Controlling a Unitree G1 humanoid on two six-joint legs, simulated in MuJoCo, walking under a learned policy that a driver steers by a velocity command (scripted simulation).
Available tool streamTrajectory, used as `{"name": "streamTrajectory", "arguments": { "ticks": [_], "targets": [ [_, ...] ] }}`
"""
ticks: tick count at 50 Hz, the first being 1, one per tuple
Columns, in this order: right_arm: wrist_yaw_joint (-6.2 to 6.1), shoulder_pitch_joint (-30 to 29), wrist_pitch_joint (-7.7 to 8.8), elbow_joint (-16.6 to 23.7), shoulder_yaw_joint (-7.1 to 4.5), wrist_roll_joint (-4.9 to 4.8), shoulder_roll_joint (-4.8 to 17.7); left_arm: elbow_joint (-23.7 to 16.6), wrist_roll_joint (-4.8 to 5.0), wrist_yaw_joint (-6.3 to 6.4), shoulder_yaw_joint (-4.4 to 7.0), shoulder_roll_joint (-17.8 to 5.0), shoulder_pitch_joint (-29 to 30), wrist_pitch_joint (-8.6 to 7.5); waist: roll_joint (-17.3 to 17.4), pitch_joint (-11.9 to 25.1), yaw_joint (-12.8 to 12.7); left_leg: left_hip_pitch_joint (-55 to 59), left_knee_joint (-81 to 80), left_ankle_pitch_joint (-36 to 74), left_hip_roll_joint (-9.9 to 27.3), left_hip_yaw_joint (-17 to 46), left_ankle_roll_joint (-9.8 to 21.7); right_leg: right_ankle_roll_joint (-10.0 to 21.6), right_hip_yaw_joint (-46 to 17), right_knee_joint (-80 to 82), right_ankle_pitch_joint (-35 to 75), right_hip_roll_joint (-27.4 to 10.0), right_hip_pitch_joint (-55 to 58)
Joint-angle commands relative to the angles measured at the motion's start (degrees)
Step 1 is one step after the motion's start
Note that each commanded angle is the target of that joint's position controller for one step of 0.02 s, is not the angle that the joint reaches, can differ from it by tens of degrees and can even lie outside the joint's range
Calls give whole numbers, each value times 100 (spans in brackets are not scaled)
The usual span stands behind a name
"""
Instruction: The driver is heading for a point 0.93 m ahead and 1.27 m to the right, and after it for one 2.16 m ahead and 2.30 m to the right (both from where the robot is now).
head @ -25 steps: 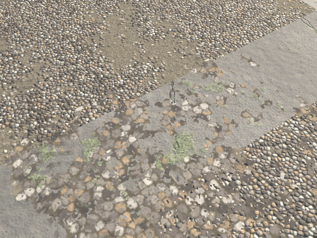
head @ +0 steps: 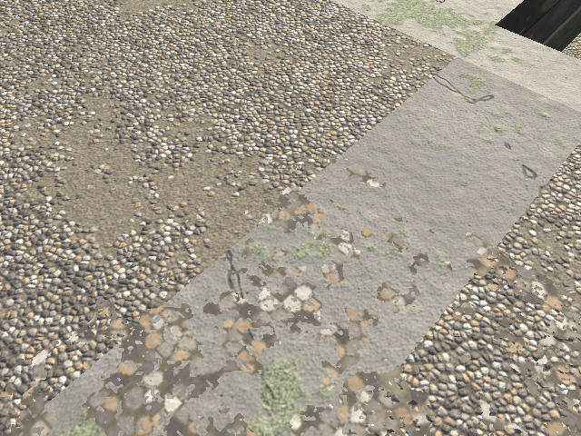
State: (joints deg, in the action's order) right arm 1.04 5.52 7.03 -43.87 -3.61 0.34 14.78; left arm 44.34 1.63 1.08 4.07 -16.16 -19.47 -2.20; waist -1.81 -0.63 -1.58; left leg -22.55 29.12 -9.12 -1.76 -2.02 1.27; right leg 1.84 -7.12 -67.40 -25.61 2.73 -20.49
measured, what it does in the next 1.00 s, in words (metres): walks ahead, turning right: right foot, then left foot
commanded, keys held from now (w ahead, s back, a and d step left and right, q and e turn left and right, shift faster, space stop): w+e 0.74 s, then w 0.26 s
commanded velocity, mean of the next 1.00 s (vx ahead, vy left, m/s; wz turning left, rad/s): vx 0.50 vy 0.00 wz -0.54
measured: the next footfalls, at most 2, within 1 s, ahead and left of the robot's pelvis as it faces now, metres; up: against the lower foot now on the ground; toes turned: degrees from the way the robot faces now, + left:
right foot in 0.42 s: +0.35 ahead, -0.18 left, +0.00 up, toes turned -18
left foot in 0.90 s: +0.68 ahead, -0.10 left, +0.00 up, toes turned -32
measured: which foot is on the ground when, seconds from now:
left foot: down 0.00-0.42, up 0.44-0.88, down 0.90-1.00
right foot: up 0.00-0.40, down 0.42-0.90, up 0.92-1.00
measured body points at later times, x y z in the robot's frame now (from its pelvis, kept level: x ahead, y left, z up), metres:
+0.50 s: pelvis +0.26 -0.08 -0.01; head +0.30 -0.10 +0.44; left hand +0.52 +0.11 -0.09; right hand +0.23 -0.38 -0.13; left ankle +0.13 +0.12 -0.64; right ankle +0.31 -0.17 -0.73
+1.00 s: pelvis +0.54 -0.13 +0.00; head +0.56 -0.14 +0.45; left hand +0.74 +0.07 -0.12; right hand +0.55 -0.45 -0.09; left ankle +0.65 -0.08 -0.73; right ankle +0.35 -0.18 -0.65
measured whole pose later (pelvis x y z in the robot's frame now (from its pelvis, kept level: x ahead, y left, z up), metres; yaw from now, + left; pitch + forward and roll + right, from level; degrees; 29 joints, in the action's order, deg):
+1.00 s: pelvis +0.54 -0.13 +0.00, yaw -31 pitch +2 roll +1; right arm 2.2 8.5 6.4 -41.5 -3.0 0.0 16.0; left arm 41.6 1.5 0.7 3.2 -16.4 -19.9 -2.4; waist -1.3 0.0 -1.3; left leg -23.5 32.0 -10.6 -2.2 -1.1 2.3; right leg 2.0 -8.1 -64.1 -27.3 3.8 -18.1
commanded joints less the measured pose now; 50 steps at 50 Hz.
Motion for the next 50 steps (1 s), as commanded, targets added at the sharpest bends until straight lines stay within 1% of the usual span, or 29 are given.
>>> {"name": "streamTrajectory", "arguments": {
  "ticks": [1, 3, 5, 9, 12, 16, 18, 19, 20, 21, 22, 23, 24, 25, 26, 27, 29, 31, 36, 39, 41, 43, 44, 45, 46, 47, 48, 49, 50],
  "targets": [
    [-53, 541, -47, 112, -130, 67, 535, -664, -37, -30, 198, -680, 350, -68, 664, 202, 317, 1842, -1542, -215, 1770, 2016, 869, -39, -108, -382, 630, -834, -2014],
    [-46, 545, -5, 32, -150, 19, 549, -717, 30, -65, 160, -440, 281, 5, 800, 135, 230, 1555, -1818, 135, 1652, 1446, 915, -46, 39, -97, 718, -957, -1866],
    [-51, 602, 38, -48, -208, -13, 721, -867, -1, -70, 128, -341, 470, 54, 675, 59, 217, 1531, -1988, 599, 1733, 1079, 1021, -102, 73, 240, 960, -1037, -2074],
    [-88, 660, -14, -121, -266, -9, 923, -1013, -13, -149, 85, -293, 849, 34, 554, 31, 296, 1767, -2051, 1281, 1645, 225, 940, -161, 215, 1268, 2039, -1047, -2182],
    [-120, 834, -89, -185, -275, -35, 1029, -1165, -26, -267, 24, -190, 1452, -18, 515, -147, 540, 1889, -2009, 1359, 1545, -319, 775, -103, 562, 2232, 2704, -928, -1946],
    [-126, 1132, -228, -292, -324, -136, 1246, -1434, -2, -403, 16, -223, 1972, -11, 553, -363, 664, 2477, -1799, 1738, 1784, -594, 657, 79, 900, 2910, 2315, -766, -1877],
    [-152, 1089, -305, -280, -369, -193, 1413, -1491, -31, -438, 100, -397, 1830, 10, 708, -203, 448, 2732, -1225, 3341, 1837, -803, 549, 296, 1165, 3073, 1713, -475, -1410],
    [-176, 1070, -348, -264, -396, -218, 1508, -1446, -46, -433, 183, -547, 1505, 31, 819, 39, 220, 2788, -639, 4337, 1820, -909, 494, 430, 1327, 3106, 1416, -245, -904],
    [-201, 989, -397, -239, -394, -243, 1521, -1255, -36, -411, 324, -768, 733, 45, 771, 434, -245, 2598, 383, 4844, 1691, -1070, 382, 620, 1446, 3433, 1571, 25, 104],
    [-230, 1016, -391, -193, -322, -196, 1349, -974, -27, -321, 526, -1136, -295, 86, 534, 950, -737, 1613, 1833, 4112, 1485, -1154, 155, 865, 1128, 3650, 1897, 44, 1796],
    [-173, 1439, -299, 98, -73, 105, 575, -914, 10, -216, 648, -1823, -522, 100, -1035, 1376, -313, -911, 3965, -784, 744, -1048, -178, 1626, -1481, 3656, 1902, -1489, 3875],
    [-94, 1246, -55, 299, 13, -5, 611, -1137, -19, -262, 555, -1764, -591, -9, -1063, 2426, -347, -2076, 5110, -2661, 36, 350, -227, 2400, -4134, 4715, 837, -2271, 4616],
    [-32, 502, 74, 457, -117, -257, 1083, -1059, -74, -313, 416, -1314, -523, -88, -404, 1822, -595, -2665, 5207, -2115, 344, 701, -123, 1997, -3433, 4984, 984, -2101, 4285],
    [-27, 351, 135, 525, -82, -272, 1022, -1023, -60, -313, 354, -1137, -258, -135, -268, 1153, -400, -2657, 4766, -1600, 553, 635, -38, 1797, -2650, 4988, 1380, -1882, 3460],
    [-73, 407, 134, 428, -83, -133, 985, -1082, -48, -300, 288, -957, 172, -141, 103, 765, -107, -2271, 4293, -1249, 773, 642, -77, 1611, -2042, 5004, 1876, -1628, 2572],
    [-91, 521, 77, 388, -128, -42, 1050, -1168, -93, -279, 230, -810, 488, -140, 10, 565, 127, -1817, 3918, -1032, 912, 662, -130, 1533, -1640, 5107, 2384, -1445, 1874],
    [-77, 660, -65, 378, -139, 3, 981, -1220, -132, -229, 213, -793, 695, -158, -96, 470, 330, -1379, 3551, -817, 935, 603, -269, 1546, -1371, 5334, 2788, -1268, 1191],
    [-93, 528, -151, 419, -96, 58, 817, -1142, -117, -152, 234, -884, 591, -180, -60, 372, 337, -1295, 3065, -492, 845, 497, -434, 1557, -1042, 5405, 3107, -1138, 783],
    [-38, -563, -135, 693, 38, 16, 541, -935, -55, -25, 263, -986, 188, -119, -251, 104, -83, -967, 930, 1138, 447, 454, -549, 1191, -702, 5294, 2321, -779, 508],
    [53, -829, -67, 779, 21, -67, 646, -769, -31, -21, 254, -969, -85, -103, -348, 85, -233, -708, 359, 1401, 332, 502, -464, 1108, -954, 5072, 1937, -968, 752],
    [103, -791, -23, 796, -30, -65, 773, -669, -35, -19, 220, -869, -194, -92, -425, 68, -217, -635, 139, 1150, 341, 550, -313, 1039, -1217, 4801, 1860, -1156, 1103],
    [114, -520, 10, 768, -85, -64, 853, -622, -62, -25, 223, -872, -146, -57, -599, 41, -55, -339, -10, 644, 301, 435, -106, 929, -1378, 4507, 2138, -1246, 1310],
    [94, -145, 26, 667, -142, -38, 915, -625, -73, -33, 196, -794, -107, -39, -605, 154, 145, 168, -205, 550, 205, 286, 36, 827, -1320, 4172, 2585, -1095, 1324],
    [65, 446, 59, 571, -224, 35, 1102, -660, -103, -46, 117, -582, -98, -45, -453, 613, 420, 1134, -146, 658, 483, 510, 280, 635, -1054, 3276, 2931, -780, 1144],
    [43, 1270, 73, 509, -315, 114, 1506, -763, -186, -32, 1, -300, -425, -71, 482, 1506, 567, 2807, 4, 778, 1531, 1805, 800, 339, -573, 1498, 1750, -279, 114],
    [118, 1789, 1, 200, -412, 62, 1743, -752, 9, -22, -47, -175, -1084, -145, 2318, 1908, 380, 4054, -979, -932, 2417, 4517, 1625, -22, -153, -173, -758, 340, -1720],
    [134, 1728, -13, 256, -278, -113, 1210, -666, 70, -17, 47, -718, -712, -161, 1448, 1331, 571, 3822, -1289, -2251, 2384, 4759, 1483, -32, -498, -791, -649, 41, -2432],
    [99, 1428, -55, 296, -197, -107, 949, -786, 50, -27, 91, -892, 4, -159, 857, 657, 657, 3156, -1320, -2138, 2189, 3873, 1252, -7, -338, -849, -131, -186, -2620],
    [84, 1156, -94, 348, -142, -33, 866, -880, -43, -27, 67, -822, 394, -162, 491, 306, 552, 2461, -1391, -1504, 1939, 3196, 1158, 3, -103, -631, 255, -401, -2457]
  ]
}}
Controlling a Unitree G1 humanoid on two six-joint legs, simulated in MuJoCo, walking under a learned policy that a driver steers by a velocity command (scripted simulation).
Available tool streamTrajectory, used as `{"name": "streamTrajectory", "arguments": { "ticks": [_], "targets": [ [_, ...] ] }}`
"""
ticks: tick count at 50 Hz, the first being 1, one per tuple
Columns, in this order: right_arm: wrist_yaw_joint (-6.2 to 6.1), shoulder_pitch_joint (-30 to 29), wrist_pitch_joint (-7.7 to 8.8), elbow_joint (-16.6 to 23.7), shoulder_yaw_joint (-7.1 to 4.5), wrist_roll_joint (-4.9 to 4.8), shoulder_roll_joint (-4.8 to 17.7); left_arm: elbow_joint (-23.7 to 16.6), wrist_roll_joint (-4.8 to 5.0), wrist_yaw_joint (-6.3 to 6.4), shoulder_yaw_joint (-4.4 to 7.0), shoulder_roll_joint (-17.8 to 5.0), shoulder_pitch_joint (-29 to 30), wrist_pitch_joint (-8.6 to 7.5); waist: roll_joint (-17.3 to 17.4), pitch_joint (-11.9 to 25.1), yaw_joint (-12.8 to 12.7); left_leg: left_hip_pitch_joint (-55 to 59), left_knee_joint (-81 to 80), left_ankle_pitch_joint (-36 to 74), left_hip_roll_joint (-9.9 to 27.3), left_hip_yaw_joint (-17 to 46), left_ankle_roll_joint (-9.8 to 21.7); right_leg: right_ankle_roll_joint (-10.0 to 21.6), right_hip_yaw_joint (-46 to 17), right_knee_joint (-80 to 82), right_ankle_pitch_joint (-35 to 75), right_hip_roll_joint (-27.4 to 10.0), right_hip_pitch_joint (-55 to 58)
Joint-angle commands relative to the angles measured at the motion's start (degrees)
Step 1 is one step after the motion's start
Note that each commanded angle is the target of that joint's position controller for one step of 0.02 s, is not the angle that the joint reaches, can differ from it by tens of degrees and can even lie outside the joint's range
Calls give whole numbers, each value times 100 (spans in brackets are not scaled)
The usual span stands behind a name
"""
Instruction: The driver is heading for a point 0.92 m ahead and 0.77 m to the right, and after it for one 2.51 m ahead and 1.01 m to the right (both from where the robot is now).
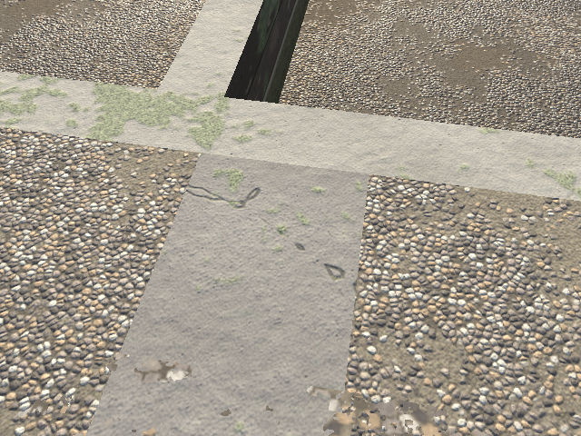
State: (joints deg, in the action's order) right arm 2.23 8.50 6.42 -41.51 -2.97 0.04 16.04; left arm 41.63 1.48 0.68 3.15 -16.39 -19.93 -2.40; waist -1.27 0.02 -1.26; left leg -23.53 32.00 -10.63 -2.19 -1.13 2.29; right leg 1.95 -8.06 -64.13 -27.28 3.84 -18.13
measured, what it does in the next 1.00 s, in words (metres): walks ahead, turning right: right foot, then left foot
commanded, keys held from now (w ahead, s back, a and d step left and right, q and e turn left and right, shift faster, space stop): w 0.24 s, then w+e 0.76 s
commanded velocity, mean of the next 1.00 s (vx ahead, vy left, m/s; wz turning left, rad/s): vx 0.50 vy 0.00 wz -0.37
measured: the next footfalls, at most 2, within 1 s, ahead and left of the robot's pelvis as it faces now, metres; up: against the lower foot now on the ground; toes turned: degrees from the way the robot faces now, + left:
right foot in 0.42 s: +0.39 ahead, -0.15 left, +0.00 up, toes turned -5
left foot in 0.92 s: +0.69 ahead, +0.00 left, +0.00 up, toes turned -23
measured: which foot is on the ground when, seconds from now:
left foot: down 0.00-0.44, up 0.46-0.90, down 0.92-1.00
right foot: up 0.00-0.40, down 0.42-0.92, up 0.94-1.00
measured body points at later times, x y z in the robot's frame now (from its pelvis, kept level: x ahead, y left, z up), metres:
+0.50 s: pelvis +0.27 -0.05 +0.00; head +0.30 -0.07 +0.45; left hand +0.51 +0.17 -0.08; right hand +0.27 -0.34 -0.13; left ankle +0.11 +0.10 -0.66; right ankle +0.35 -0.14 -0.73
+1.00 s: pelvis +0.55 -0.07 +0.00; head +0.57 -0.07 +0.45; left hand +0.69 +0.18 -0.12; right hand +0.65 -0.38 -0.07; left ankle +0.66 +0.01 -0.73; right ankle +0.38 -0.14 -0.66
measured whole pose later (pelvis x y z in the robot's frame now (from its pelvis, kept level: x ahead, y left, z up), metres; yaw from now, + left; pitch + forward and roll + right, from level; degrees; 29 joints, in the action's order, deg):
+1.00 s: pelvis +0.55 -0.07 +0.00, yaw -22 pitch +2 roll +1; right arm 0.8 5.1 6.1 -38.3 -2.4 0.3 15.5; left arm 42.6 1.8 0.9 3.5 -17.1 -21.9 -1.6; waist -1.5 -0.4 -3.0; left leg -23.6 31.0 -9.7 -1.8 -0.1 1.3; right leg 1.6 -8.7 -60.7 -27.6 4.4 -17.3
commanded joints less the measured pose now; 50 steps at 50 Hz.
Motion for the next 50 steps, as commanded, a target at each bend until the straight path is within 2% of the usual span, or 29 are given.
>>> {"name": "streamTrajectory", "arguments": {
  "ticks": [1, 2, 4, 7, 10, 14, 17, 19, 20, 21, 22, 23, 24, 25, 26, 27, 28, 31, 35, 37, 39, 43, 44, 45, 46, 47, 48, 49, 50],
  "targets": [
    [-45, 675, -51, 105, -168, 38, 643, -665, -99, -4, 163, -707, 595, -163, 422, 9, 380, 2073, -1800, -824, 1771, 2679, 1049, -8, 68, -568, 721, -709, -2547],
    [-62, 596, -38, 110, -129, 78, 563, -654, -101, -26, 159, -614, 527, -166, 596, 9, 242, 1782, -1914, -386, 1594, 2342, 995, -12, 116, -299, 918, -856, -2234],
    [-78, 652, -5, 44, -117, 25, 546, -591, -85, -46, 123, -435, 408, -146, 758, 95, 164, 1633, -2070, 262, 1455, 1904, 1047, -73, 281, 87, 1013, -921, -2024],
    [-130, 835, -11, -90, -181, -35, 805, -728, -137, -47, 39, -263, 852, -161, 581, 13, 253, 1664, -2257, 1063, 1494, 1450, 1137, -207, 436, 982, 1523, -1002, -2221],
    [-162, 1007, -80, -205, -191, -78, 904, -797, -120, -103, -24, -136, 1367, -211, 565, -61, 434, 1677, -2306, 1297, 1320, 940, 970, -244, 581, 2073, 2456, -931, -1995],
    [-167, 1336, -153, -385, -199, -109, 1015, -903, -31, -222, -39, -153, 1952, -247, 605, -194, 667, 1910, -2246, 1217, 1403, 635, 850, -203, 770, 2946, 3035, -750, -1675],
    [-181, 1450, -226, -522, -225, -113, 1059, -1049, 2, -320, -18, -231, 2223, -236, 615, -313, 658, 2461, -2073, 1476, 1680, 523, 735, 31, 773, 3212, 2601, -682, -1771],
    [-223, 1332, -280, -527, -266, -121, 1157, -1054, -28, -355, 48, -379, 2013, -225, 676, -162, 432, 2717, -1601, 2744, 1724, 282, 597, 253, 918, 3355, 2144, -484, -1325],
    [-255, 1218, -315, -500, -278, -132, 1198, -932, -67, -344, 138, -517, 1519, -215, 663, 163, 116, 2694, -952, 3758, 1602, 28, 474, 392, 1101, 3527, 2184, -282, -567],
    [-301, 1224, -341, -444, -243, -98, 1115, -687, -77, -305, 293, -789, 697, -195, 535, 680, -245, 2335, 97, 4186, 1367, -267, 299, 568, 1109, 3630, 2340, -145, 666],
    [-354, 1208, -311, -235, -133, 79, 902, -526, -89, -230, 442, -1251, -313, -145, -150, 1398, -601, 988, 1915, 2579, 1121, -495, 58, 959, -310, 3448, 2654, -1139, 2418],
    [-271, 1760, -162, -42, 84, 134, 260, -467, -31, -262, 497, -1675, -384, -156, -1559, 1908, -127, -1400, 3721, -1861, -16, -139, -259, 1921, -3204, 4123, 1374, -2251, 4080],
    [-197, 1320, -5, -84, -23, -24, 787, -493, 6, -257, 360, -1104, -518, -158, -945, 1879, -466, -2111, 4284, -2087, 217, 673, -187, 1795, -3516, 4543, 619, -2231, 4115],
    [-150, 771, 98, 123, -71, -175, 967, -524, -45, -241, 301, -959, -207, -178, -694, 1082, -459, -2416, 4244, -1553, 431, 622, -110, 1607, -2746, 4652, 1075, -2038, 3448],
    [-166, 543, 147, 172, -45, -119, 898, -577, -76, -233, 282, -913, 108, -183, -138, 711, -286, -2211, 3920, -1106, 629, 581, -102, 1501, -2197, 4709, 1703, -1813, 2685],
    [-190, 453, 153, 190, -74, 12, 897, -631, -105, -234, 252, -817, 384, -174, 52, 442, -95, -1921, 3500, -860, 754, 571, -167, 1451, -1829, 4824, 2300, -1640, 2012],
    [-191, 521, 105, 212, -98, 56, 890, -694, -156, -222, 214, -716, 564, -175, -91, 389, 109, -1561, 3285, -709, 850, 614, -217, 1436, -1604, 4956, 2691, -1491, 1566],
    [-209, 545, -61, 259, -83, 86, 716, -657, -96, -152, 233, -738, 631, -197, -200, 236, 285, -1288, 2698, -535, 826, 491, -468, 1541, -1227, 5203, 3048, -1320, 812],
    [-212, -357, -84, 508, 2, 104, 475, -474, -62, -25, 298, -933, 304, -162, -176, -36, 6, -1104, 1114, 894, 601, 431, -622, 1268, -761, 5215, 2865, -963, 329],
    [-170, -780, -46, 604, 30, 62, 414, -378, -33, 8, 311, -972, 95, -127, -217, -52, -166, -727, 410, 1459, 406, 411, -618, 1122, -729, 5121, 2587, -870, 225],
    [-130, -1066, -9, 700, 11, -3, 478, -275, 1, 18, 321, -1000, -124, -98, -251, -58, -270, -529, 76, 1604, 291, 468, -584, 1070, -950, 4968, 2374, -960, 357],
    [-82, -1025, 62, 754, -108, -41, 722, -199, 7, 50, 323, -947, -206, -5, -463, -6, -146, -219, -406, 836, 215, 614, -353, 911, -1586, 4295, 2281, -1165, 1010],
    [-93, -747, 83, 693, -149, -43, 764, -211, 0, 50, 318, -912, -137, 24, -544, 62, 14, 168, -563, 687, 194, 532, -244, 840, -1642, 4070, 2415, -1115, 1014],
    [-131, -247, 102, 581, -229, -10, 882, -245, -20, 39, 267, -761, -79, 32, -514, 338, 272, 986, -755, 705, 267, 485, -74, 684, -1510, 3574, 2651, -866, 871],
    [-182, 571, 123, 513, -316, 87, 1147, -354, -86, 15, 149, -446, -14, 10, -139, 1065, 649, 2410, -567, 616, 1059, 1150, 291, 475, -1134, 2213, 2248, -557, 271],
    [-205, 1238, 42, 354, -447, 154, 1624, -465, 24, 20, 31, -80, -755, -50, 1460, 1937, 499, 4499, -811, -222, 2418, 3458, 1221, 31, -258, 277, 38, 262, -1690],
    [-161, 1337, -7, 304, -395, -11, 1283, -443, 76, 31, 77, -529, -841, -86, 1750, 1866, 517, 4523, -1266, -1586, 2776, 4721, 1374, -66, -245, -705, -674, -106, -2621],
    [-185, 1069, -38, 377, -288, -29, 867, -436, 79, 28, 193, -923, -293, -58, 1051, 1044, 648, 3813, -1428, -1875, 2516, 3954, 1113, -122, -265, -1041, -164, -364, -2880],
    [-200, 783, -79, 403, -234, 19, 728, -511, 19, 32, 213, -948, 112, -18, 636, 534, 591, 3074, -1503, -1341, 2259, 3113, 910, -158, -38, -1012, 268, -559, -2763]
  ]
}}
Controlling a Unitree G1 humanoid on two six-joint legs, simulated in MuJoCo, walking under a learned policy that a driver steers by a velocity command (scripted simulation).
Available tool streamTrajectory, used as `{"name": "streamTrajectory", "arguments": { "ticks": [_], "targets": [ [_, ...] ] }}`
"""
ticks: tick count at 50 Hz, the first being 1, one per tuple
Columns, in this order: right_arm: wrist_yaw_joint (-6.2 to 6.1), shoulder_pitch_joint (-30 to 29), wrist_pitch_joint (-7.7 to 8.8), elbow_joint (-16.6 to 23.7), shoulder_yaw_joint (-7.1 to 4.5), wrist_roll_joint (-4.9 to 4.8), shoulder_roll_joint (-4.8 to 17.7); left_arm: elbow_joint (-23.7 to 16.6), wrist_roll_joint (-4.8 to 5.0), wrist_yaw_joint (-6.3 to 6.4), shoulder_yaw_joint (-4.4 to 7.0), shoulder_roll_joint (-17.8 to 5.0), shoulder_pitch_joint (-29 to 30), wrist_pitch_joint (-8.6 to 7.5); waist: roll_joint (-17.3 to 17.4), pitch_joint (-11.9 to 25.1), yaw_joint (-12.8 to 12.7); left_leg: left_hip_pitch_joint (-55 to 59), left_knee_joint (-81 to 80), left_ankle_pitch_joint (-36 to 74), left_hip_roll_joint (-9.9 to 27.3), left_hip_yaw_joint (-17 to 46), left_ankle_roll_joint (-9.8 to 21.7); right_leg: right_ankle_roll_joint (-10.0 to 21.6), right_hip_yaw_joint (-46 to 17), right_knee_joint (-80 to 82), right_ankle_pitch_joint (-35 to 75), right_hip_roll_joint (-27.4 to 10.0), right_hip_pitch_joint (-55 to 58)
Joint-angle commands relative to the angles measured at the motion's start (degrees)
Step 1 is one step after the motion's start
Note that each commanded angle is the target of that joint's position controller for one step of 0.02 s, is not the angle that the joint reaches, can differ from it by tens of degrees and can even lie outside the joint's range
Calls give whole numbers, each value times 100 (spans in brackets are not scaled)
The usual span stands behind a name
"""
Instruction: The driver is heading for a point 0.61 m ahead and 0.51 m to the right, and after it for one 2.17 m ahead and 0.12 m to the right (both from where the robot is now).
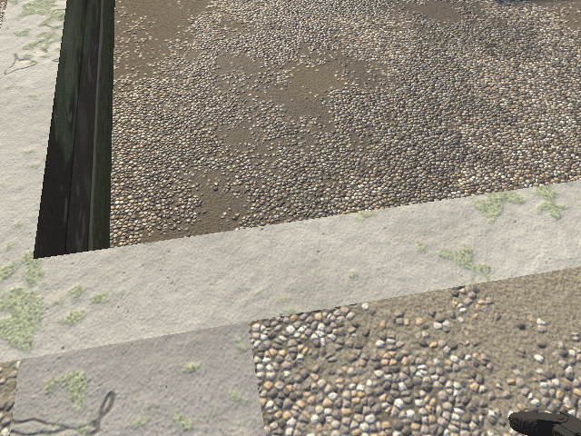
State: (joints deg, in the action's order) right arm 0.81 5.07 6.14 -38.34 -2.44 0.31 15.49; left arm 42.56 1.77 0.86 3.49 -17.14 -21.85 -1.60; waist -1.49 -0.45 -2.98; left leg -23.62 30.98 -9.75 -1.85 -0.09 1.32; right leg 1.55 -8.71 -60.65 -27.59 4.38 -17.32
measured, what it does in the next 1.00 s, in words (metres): walks ahead, turning right: right foot, then left foot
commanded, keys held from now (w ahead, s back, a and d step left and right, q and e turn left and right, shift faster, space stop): w+e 0.98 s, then w+q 0.02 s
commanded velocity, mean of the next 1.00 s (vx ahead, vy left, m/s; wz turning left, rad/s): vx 0.50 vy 0.00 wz -0.59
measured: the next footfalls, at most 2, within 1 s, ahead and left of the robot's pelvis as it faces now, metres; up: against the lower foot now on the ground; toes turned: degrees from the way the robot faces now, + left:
right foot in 0.42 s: +0.35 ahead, -0.19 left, +0.00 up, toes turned -18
left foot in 0.90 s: +0.70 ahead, -0.13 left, +0.00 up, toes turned -36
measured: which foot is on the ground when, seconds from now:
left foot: down 0.00-0.42, up 0.44-0.88, down 0.90-1.00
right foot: up 0.00-0.40, down 0.42-0.92, up 0.94-1.00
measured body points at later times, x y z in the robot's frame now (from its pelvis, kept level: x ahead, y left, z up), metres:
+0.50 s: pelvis +0.25 -0.08 -0.01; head +0.29 -0.10 +0.44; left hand +0.53 +0.11 -0.08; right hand +0.21 -0.37 -0.13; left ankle +0.13 +0.12 -0.65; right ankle +0.31 -0.17 -0.73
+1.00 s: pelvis +0.54 -0.14 -0.01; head +0.55 -0.15 +0.44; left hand +0.74 +0.06 -0.12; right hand +0.57 -0.47 -0.07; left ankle +0.66 -0.10 -0.73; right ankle +0.35 -0.18 -0.65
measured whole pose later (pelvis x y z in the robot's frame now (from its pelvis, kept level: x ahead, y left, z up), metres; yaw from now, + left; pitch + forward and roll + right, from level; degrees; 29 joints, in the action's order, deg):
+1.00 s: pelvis +0.54 -0.14 -0.01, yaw -36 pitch +1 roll +1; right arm 1.7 5.2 6.0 -37.5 -3.5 -0.2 14.3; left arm 41.3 2.2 1.6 4.1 -16.3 -21.1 -0.5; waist -1.4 -0.6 -2.6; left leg -24.8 33.4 -10.1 -2.2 -0.9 1.5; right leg 1.7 -8.7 -65.9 -28.6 4.0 -18.1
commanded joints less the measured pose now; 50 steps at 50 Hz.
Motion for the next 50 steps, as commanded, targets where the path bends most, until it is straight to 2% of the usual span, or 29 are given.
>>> {"name": "streamTrajectory", "arguments": {
  "ticks": [1, 3, 6, 9, 12, 15, 17, 19, 20, 21, 22, 23, 24, 25, 26, 27, 28, 31, 36, 38, 40, 43, 44, 45, 46, 47, 48, 49, 50],
  "targets": [
    [-57, 906, -74, 45, -243, 22, 666, -680, -66, -1, 192, -799, 534, -85, 577, 201, 643, 2446, -1565, -832, 1975, 2429, 938, -135, 81, -1099, 587, -758, -2705],
    [-61, 720, -45, -20, -205, 56, 541, -699, -20, -49, 186, -560, 501, -20, 836, -45, 419, 1752, -1893, -181, 1663, 1592, 832, -126, 179, -743, 876, -987, -2265],
    [-49, 763, 30, -179, -282, 2, 704, -818, -47, -70, 127, -306, 697, 52, 721, -120, 378, 1600, -2180, 554, 1698, 937, 982, -195, 283, -291, 1224, -1086, -2350],
    [-59, 811, 19, -315, -343, 8, 882, -885, -61, -131, 93, -250, 987, 30, 567, -97, 429, 1823, -2234, 1172, 1682, 325, 965, -222, 335, 493, 2026, -1124, -2421],
    [-90, 902, -39, -422, -362, -28, 998, -987, -54, -248, 46, -172, 1542, -35, 510, -221, 630, 1902, -2238, 1339, 1554, -289, 799, -156, 627, 1498, 2829, -1035, -2135],
    [-100, 1156, -117, -565, -404, -100, 1155, -1173, -30, -351, 26, -157, 2039, -41, 484, -377, 780, 2253, -2194, 1361, 1681, -560, 703, -35, 858, 2109, 2835, -957, -2028],
    [-87, 1224, -187, -624, -438, -152, 1250, -1272, -26, -406, 59, -230, 2181, -33, 516, -418, 737, 2572, -1992, 1953, 1791, -722, 624, 126, 1014, 2333, 2469, -851, -1906],
    [-113, 1195, -259, -620, -495, -221, 1434, -1280, -72, -415, 172, -443, 1916, 3, 706, -137, 469, 2800, -1231, 3897, 1788, -959, 507, 369, 1331, 2431, 1808, -493, -1259],
    [-135, 1155, -306, -605, -511, -251, 1492, -1162, -83, -401, 285, -632, 1369, 27, 729, 191, 121, 2749, -392, 4714, 1712, -1102, 426, 535, 1480, 2585, 1679, -245, -505],
    [-167, 1074, -337, -566, -470, -264, 1376, -859, -49, -336, 484, -940, 324, 55, 592, 699, -408, 2199, 837, 4639, 1486, -1271, 235, 758, 1474, 2941, 2066, -37, 927],
    [-176, 1257, -313, -443, -311, -38, 961, -681, -11, -212, 650, -1455, -496, 115, -331, 1224, -597, 566, 2742, 1874, 1182, -1265, -34, 1145, -44, 2992, 2255, -998, 2737],
    [-102, 1647, -144, -91, -85, 84, 351, -821, 17, -237, 643, -1933, -173, 25, -1477, 1896, 107, -1607, 4436, -2538, 27, -363, -284, 2208, -3370, 3815, 834, -2228, 4068],
    [-37, 950, 28, -64, -196, -145, 913, -887, -4, -283, 495, -1344, -293, -66, -657, 1979, -389, -2213, 4823, -2323, 239, 521, -184, 2062, -3570, 4337, 437, -2281, 4021],
    [-9, 573, 125, 69, -229, -305, 1019, -800, -21, -288, 390, -1053, -89, -132, -453, 1126, -329, -2519, 4552, -1770, 475, 437, -55, 1807, -2745, 4395, 813, -2106, 3385],
    [-46, 540, 173, 9, -207, -211, 935, -818, -16, -278, 334, -911, 241, -158, -12, 728, -77, -2205, 4078, -1308, 697, 452, -33, 1625, -2144, 4405, 1347, -1840, 2567],
    [-75, 551, 173, -31, -241, -72, 951, -876, -56, -260, 289, -777, 600, -156, 15, 476, 142, -1841, 3635, -1039, 826, 453, -89, 1516, -1712, 4481, 1895, -1633, 1891],
    [-61, 653, 116, -59, -266, -38, 960, -964, -133, -232, 246, -673, 812, -158, -125, 396, 323, -1510, 3451, -830, 912, 502, -127, 1488, -1487, 4613, 2222, -1484, 1457],
    [-74, 607, -43, -46, -243, 31, 767, -892, -115, -147, 252, -694, 829, -192, -115, 249, 413, -1270, 2852, -481, 829, 343, -397, 1574, -1065, 4783, 2947, -1310, 747],
    [-27, -454, -26, 259, -126, 37, 459, -653, -64, 32, 287, -795, 427, -130, -265, -35, 60, -1003, 984, 1310, 461, 276, -570, 1205, -593, 4650, 2833, -894, 250],
    [22, -790, 14, 364, -113, -15, 438, -559, -30, 54, 312, -842, 231, -106, -261, -62, -75, -647, 473, 1656, 277, 257, -547, 1119, -702, 4580, 2607, -907, 177],
    [67, -906, 67, 451, -165, -36, 547, -446, 6, 84, 329, -852, 41, -64, -271, -61, -110, -474, 104, 1632, 206, 361, -457, 1043, -935, 4234, 2469, -1002, 409],
    [84, -639, 108, 463, -292, -105, 713, -432, 1, 120, 335, -763, 58, 5, -475, 62, 97, -110, -118, 810, 152, 449, -244, 913, -1450, 3620, 2599, -1159, 897],
    [66, -232, 126, 373, -347, -99, 751, -480, -3, 118, 319, -686, 190, 24, -542, 180, 332, 399, -307, 790, 132, 361, -122, 820, -1472, 3317, 2712, -1055, 858],
    [38, 364, 152, 291, -434, -33, 911, -554, -27, 93, 236, -449, 261, 10, -404, 618, 646, 1428, -375, 937, 406, 503, 95, 629, -1241, 2463, 2793, -743, 625],
    [12, 1135, 145, 275, -524, 25, 1257, -686, -169, 86, 108, -82, 85, 11, 474, 1530, 823, 3013, -241, 1139, 1470, 1581, 383, 404, -697, 766, 1301, -290, -179],
    [69, 1443, 77, 130, -573, 3, 1472, -721, 101, 72, 69, 24, -1001, -42, 2460, 2277, 340, 4490, -881, -485, 2681, 4336, 1377, 80, -267, -884, -991, 207, -1987],
    [91, 1249, 35, 292, -436, -107, 856, -481, 130, 81, 168, -566, -875, -11, 1587, 1749, 527, 4064, -1215, -2190, 2581, 4639, 1292, -20, -298, -1640, -558, -309, -2634],
    [66, 1007, -14, 328, -352, -112, 559, -579, 94, 70, 260, -822, -92, 31, 955, 900, 710, 3238, -1333, -2354, 2273, 3668, 1060, -75, -103, -1832, -9, -466, -2798],
    [75, 812, -59, 271, -300, -22, 517, -618, 11, 88, 252, -720, 259, 48, 499, 445, 637, 2390, -1484, -1836, 1980, 3047, 968, -96, 38, -1686, 375, -576, -2553]
  ]
}}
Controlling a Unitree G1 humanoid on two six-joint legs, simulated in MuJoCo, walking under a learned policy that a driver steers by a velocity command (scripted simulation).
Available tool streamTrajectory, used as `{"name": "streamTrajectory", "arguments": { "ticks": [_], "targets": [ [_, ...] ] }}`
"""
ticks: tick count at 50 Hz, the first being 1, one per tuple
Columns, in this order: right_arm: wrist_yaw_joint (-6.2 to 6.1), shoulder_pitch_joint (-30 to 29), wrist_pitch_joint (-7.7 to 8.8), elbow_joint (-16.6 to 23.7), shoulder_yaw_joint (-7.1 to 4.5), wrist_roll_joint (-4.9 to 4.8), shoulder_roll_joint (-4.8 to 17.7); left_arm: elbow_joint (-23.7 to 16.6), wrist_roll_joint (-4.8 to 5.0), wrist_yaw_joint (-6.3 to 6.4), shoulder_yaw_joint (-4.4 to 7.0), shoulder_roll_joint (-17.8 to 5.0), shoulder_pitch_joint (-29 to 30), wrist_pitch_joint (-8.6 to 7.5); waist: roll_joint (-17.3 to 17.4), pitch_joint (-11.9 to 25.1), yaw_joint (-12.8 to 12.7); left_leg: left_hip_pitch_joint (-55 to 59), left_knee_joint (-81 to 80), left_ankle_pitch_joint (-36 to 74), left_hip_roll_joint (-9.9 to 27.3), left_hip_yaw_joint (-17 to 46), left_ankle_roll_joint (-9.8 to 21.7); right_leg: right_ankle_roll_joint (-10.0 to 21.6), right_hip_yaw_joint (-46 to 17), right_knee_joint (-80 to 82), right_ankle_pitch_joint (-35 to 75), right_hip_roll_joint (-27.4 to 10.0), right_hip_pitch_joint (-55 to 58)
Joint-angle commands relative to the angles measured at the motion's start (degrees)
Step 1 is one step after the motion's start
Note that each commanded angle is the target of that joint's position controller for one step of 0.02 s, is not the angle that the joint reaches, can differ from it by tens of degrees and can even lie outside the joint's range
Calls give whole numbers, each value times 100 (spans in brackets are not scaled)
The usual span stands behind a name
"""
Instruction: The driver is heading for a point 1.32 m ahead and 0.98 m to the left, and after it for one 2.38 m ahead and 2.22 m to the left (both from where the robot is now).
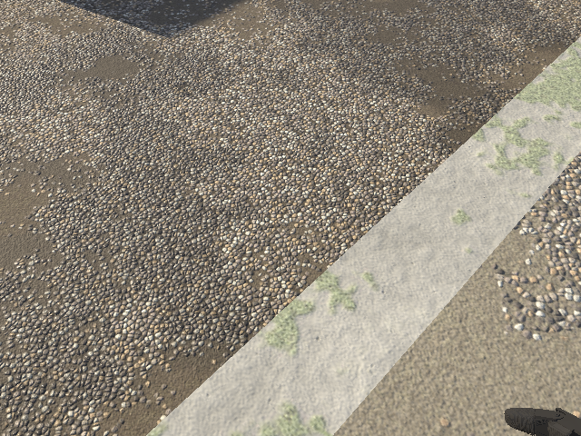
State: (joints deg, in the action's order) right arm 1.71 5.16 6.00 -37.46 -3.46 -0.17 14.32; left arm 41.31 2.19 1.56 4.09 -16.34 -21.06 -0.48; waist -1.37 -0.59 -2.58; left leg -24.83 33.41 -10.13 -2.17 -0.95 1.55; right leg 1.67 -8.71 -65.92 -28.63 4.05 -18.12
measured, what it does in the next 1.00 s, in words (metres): walks ahead, turning left: right foot, then left foot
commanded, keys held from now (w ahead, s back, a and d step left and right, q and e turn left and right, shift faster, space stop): w+q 1.00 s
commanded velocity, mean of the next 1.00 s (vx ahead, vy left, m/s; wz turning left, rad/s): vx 0.50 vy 0.00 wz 0.34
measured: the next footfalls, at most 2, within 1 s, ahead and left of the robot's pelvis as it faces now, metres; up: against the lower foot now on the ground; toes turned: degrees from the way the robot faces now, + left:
right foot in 0.38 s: +0.32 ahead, -0.15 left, +0.00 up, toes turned +5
left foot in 0.84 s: +0.48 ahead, +0.14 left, +0.00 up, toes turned +20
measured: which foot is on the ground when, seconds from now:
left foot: down 0.00-0.38, up 0.40-0.82, down 0.84-1.00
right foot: up 0.00-0.36, down 0.38-0.84, up 0.86-1.00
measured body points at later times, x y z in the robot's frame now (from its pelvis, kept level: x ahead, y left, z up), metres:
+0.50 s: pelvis +0.23 -0.04 +0.01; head +0.25 -0.06 +0.46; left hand +0.34 +0.23 -0.08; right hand +0.32 -0.32 -0.11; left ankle +0.13 +0.09 -0.64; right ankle +0.28 -0.15 -0.72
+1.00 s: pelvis +0.41 +0.04 +0.00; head +0.42 +0.07 +0.45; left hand +0.42 +0.35 -0.12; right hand +0.63 -0.16 -0.09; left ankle +0.45 +0.13 -0.72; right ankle +0.45 -0.12 -0.62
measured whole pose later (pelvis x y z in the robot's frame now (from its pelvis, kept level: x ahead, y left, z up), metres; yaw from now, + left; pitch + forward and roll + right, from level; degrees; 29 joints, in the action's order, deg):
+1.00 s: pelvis +0.41 +0.04 +0.00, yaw +25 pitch +0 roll -1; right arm 1.0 15.8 -1.9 -36.0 -2.6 -0.2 14.0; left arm 41.1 -1.7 3.1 2.7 -17.2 -9.6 1.9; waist -2.3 -2.3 0.5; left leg -24.3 37.7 -12.8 -5.4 2.2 4.5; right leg -3.3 -1.1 -76.5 -19.4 -2.9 -32.8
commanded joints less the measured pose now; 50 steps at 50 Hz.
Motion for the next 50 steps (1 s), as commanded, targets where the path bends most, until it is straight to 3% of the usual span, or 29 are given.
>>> {"name": "streamTrajectory", "arguments": {
  "ticks": [1, 2, 4, 5, 7, 10, 14, 17, 18, 19, 20, 21, 22, 23, 26, 31, 35, 38, 40, 41, 42, 43, 44, 45, 46, 47, 48, 49, 50],
  "targets": [
    [-1, 698, -60, 103, -162, 96, 556, -565, -96, 7, 196, -673, 393, -83, 532, 86, 491, 1897, -1862, -1288, 1755, 2639, 992, -112, 11, -873, 672, -627, -2342],
    [-7, 632, -44, 54, -129, 145, 504, -556, -80, -26, 177, -522, 323, -91, 712, -32, 312, 1480, -2004, -949, 1545, 2239, 978, -96, 31, -626, 782, -733, -2021],
    [-7, 646, 2, -50, -110, 45, 440, -415, -86, -32, 127, -302, 143, -107, 773, -2, 144, 1332, -2182, -424, 1377, 1935, 1066, -125, 235, -136, 866, -867, -1777],
    [11, 695, 20, -87, -147, 28, 540, -372, -112, -21, 107, -264, 187, -146, 669, 21, 125, 1370, -2216, -28, 1400, 1894, 1179, -158, 326, 111, 963, -913, -1813],
    [-5, 785, 4, -114, -214, -22, 734, -463, -181, -26, 42, -199, 614, -241, 511, -9, 209, 1535, -2263, 601, 1437, 1747, 1290, -227, 393, 939, 1317, -1023, -1980],
    [-67, 936, -113, -161, -286, -63, 959, -475, -194, -85, -96, -47, 1214, -382, 508, -28, 445, 1347, -2232, 961, 1232, 1236, 1140, -282, 549, 2341, 1973, -886, -1376],
    [-94, 1409, -250, -317, -317, -157, 1094, -525, -123, -156, -70, -302, 1698, -488, 581, -19, 601, 1401, -1966, 904, 1322, 1384, 1092, -330, 615, 3177, 2391, -630, -762],
    [-153, 1434, -357, -354, -291, -219, 1030, -349, -119, -186, 40, -509, 1247, -561, 676, 118, 248, 1370, -1508, 353, 1270, 1621, 839, -168, 682, 3872, 2428, -513, 221],
    [-174, 1420, -370, -348, -232, -202, 861, -221, -157, -160, 123, -668, 793, -570, 674, 326, 12, 1159, -1042, 296, 1043, 1524, 644, -39, 602, 4000, 2417, -635, 947],
    [-176, 1310, -363, -234, -95, -125, 460, -126, -250, -106, 223, -1007, 12, -582, 147, 908, -362, 516, 460, -344, 590, 1097, 330, 285, -275, 4055, 2264, -1550, 2091],
    [-206, 1865, -304, -18, 15, -159, 71, 13, -298, -106, 350, -1488, -388, -481, -1403, 1452, -183, -1117, 2255, -2192, -56, 372, -46, 1048, -2211, 4445, 1288, -2764, 3304],
    [-236, 1712, -301, -38, -121, -278, 597, 73, -255, -149, 265, -1099, -439, -469, -1147, 1148, -355, -1843, 3093, -2563, 93, 713, -99, 1208, -2867, 4838, -85, -2769, 2947],
    [-291, 1586, -412, 10, -148, -244, 665, 120, -200, -220, 101, -729, -256, -423, -716, 583, -276, -2048, 3624, -2186, 288, 894, -68, 1104, -2369, 4827, 170, -2616, 2501],
    [-313, 1549, -503, 15, -162, -214, 652, 119, -203, -267, 24, -526, 47, -406, -520, 364, -114, -1954, 3723, -1798, 446, 829, -74, 987, -1787, 4897, 527, -2390, 2082],
    [-255, 1551, -650, 134, -211, -183, 608, 180, -245, -274, -79, -272, 620, -450, -769, 13, 209, -1396, 3307, -857, 709, 815, -153, 799, -582, 5215, 1593, -1955, 1236],
    [-235, 912, -753, 500, -111, -94, 347, 545, -305, -236, 41, -652, 338, -518, -372, -194, 132, -1459, 2191, 113, 734, 653, -98, 827, 410, 5087, 2916, -2013, 1148],
    [-130, 490, -764, 708, 12, -72, 135, 705, -250, -149, -19, -670, 172, -414, -390, -381, 13, -1064, 1279, 708, 612, 191, 145, 724, 1007, 4751, 3430, -2014, 888],
    [-30, 286, -806, 952, -50, -99, 280, 798, -158, -126, 29, -877, 5, -335, -494, -377, 13, -723, 1188, 356, 422, -127, 331, 577, 1266, 4397, 3642, -1951, 795],
    [36, 603, -835, 958, -122, -94, 398, 687, -129, -48, 82, -1080, 186, -223, -562, -87, 275, -202, 1210, -542, 160, -441, 558, 495, 1490, 3606, 5143, -1952, 859],
    [-27, 1065, -834, 679, -186, 220, 541, 490, -415, -29, 118, -1102, 133, -179, -544, 424, 403, 484, 906, -850, -279, -766, 692, 264, 1952, 2466, 5692, -1635, 1107],
    [-65, 2019, -764, 494, -241, 220, 548, 382, -380, -22, 156, -1199, 238, -138, -278, 953, 1042, 2085, 40, -149, -237, -117, 921, -15, 2012, 733, 5366, -1479, 291],
    [-94, 2164, -714, 527, -379, 60, 1348, 144, -454, -55, 16, -499, 105, -84, 1416, 1331, 879, 3172, -205, 1294, 1373, 2112, 1244, -275, 2014, -1440, 568, -837, -1198],
    [-37, 2204, -758, 656, -506, -184, 1901, -398, -416, -51, 46, -738, 541, -54, 2002, 2230, 1104, 4201, -1180, 1265, 2119, 4503, 1994, -474, 929, -2445, -408, -139, -2781],
    [-59, 2062, -805, 556, -472, -193, 1600, -566, -376, 37, 55, -914, 1224, -35, 1093, 1698, 1129, 3918, -1099, 1202, 2066, 4084, 1867, -449, 393, -2309, 267, -487, -3436],
    [-113, 1866, -825, 470, -363, -62, 1244, -552, -285, 104, 11, -851, 1205, -15, 805, 1099, 876, 3148, -950, 1420, 1975, 3520, 1755, -470, 478, -2086, 573, -628, -3362],
    [-122, 1633, -814, 439, -247, 54, 910, -405, -304, 157, -11, -728, 934, 52, 558, 600, 517, 2249, -891, 1525, 1654, 3051, 1502, -481, 517, -1602, 704, -800, -2983],
    [-121, 1208, -730, 505, -129, 3, 710, -412, -372, 217, -31, -602, 783, 177, 785, 262, 237, 1191, -931, 2209, 1306, 2534, 1290, -498, 502, -1221, 1104, -898, -2389],
    [-89, 1006, -660, 549, -31, 20, 532, -378, -426, 247, -11, -563, 644, 302, 887, 283, 90, 693, -1113, 2081, 1108, 2368, 1170, -540, 540, -958, 1168, -885, -2004],
    [-59, 942, -598, 559, -7, 4, 535, -426, -451, 252, 8, -577, 706, 389, 867, 331, 38, 498, -1229, 1926, 1011, 2363, 1149, -566, 555, -740, 1230, -843, -1853]
  ]
}}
